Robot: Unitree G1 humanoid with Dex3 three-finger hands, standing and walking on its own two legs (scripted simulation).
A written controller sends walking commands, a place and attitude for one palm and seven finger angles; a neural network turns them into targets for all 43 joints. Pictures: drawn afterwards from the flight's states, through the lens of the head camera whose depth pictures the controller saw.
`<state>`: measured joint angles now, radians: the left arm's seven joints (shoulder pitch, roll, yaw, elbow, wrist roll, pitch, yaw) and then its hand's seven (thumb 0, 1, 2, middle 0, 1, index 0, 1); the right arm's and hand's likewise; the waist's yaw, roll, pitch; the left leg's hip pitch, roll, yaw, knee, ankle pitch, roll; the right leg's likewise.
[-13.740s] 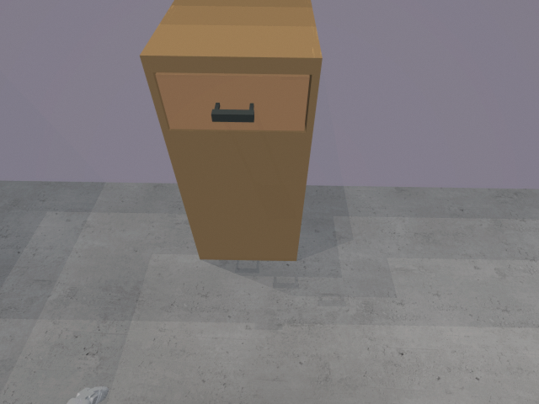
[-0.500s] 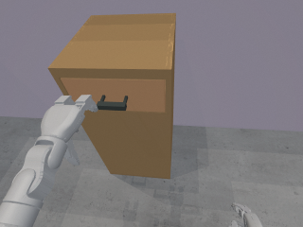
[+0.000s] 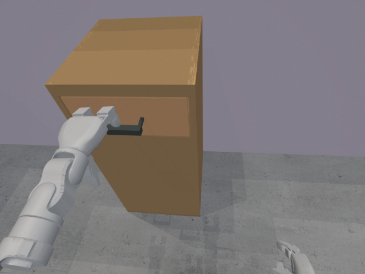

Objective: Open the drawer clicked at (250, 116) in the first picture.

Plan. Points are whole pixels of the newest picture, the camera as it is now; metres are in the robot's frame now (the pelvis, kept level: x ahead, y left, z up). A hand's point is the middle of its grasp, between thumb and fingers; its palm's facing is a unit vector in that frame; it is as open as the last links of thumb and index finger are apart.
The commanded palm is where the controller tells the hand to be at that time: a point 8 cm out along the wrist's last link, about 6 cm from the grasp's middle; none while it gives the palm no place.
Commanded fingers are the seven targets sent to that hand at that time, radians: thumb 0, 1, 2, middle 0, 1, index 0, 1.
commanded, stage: move the hooked fingers above the handle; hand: left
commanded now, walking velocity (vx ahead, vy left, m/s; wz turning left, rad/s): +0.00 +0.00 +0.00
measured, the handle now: (125, 125) +0.51 +0.24 +0.01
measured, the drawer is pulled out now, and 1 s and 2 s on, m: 0.00 0.00 0.00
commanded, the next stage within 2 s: none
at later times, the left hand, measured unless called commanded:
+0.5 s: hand (103, 135) +0.40 +0.24 +0.08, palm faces -0.01 -0.06 -1.00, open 13.8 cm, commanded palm +0.38 +0.25 +0.14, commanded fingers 0.00 -0.50 0.30 -0.30 -1.20 -0.30 -1.20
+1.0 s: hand (117, 124) +0.45 +0.23 +0.07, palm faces -0.04 -0.03 -1.00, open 13.8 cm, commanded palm +0.44 +0.24 +0.12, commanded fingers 0.00 -0.50 0.30 -0.30 -1.20 -0.30 -1.20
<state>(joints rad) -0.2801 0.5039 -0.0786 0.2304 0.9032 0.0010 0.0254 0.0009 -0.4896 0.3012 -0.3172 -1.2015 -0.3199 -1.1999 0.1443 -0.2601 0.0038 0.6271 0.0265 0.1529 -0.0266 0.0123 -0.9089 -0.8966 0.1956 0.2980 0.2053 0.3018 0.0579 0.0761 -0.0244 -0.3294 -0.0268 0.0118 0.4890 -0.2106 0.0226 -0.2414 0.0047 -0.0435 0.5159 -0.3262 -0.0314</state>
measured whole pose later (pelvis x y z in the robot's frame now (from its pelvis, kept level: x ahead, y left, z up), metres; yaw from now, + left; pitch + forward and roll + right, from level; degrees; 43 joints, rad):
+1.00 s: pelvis +0.01 +0.01 -0.01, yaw -1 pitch +11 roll +0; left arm -0.65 0.50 -0.08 0.74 0.99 -0.08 0.11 0.00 -0.49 0.30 -0.32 -1.20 -0.32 -1.20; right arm 0.28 -0.26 -0.04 0.66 0.03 0.19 -0.04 0.01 -0.91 -0.90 0.20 0.30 0.21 0.30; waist -0.02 0.05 -0.10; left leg -0.55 -0.02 0.03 0.64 -0.29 0.03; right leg -0.45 0.01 -0.03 0.64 -0.39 -0.02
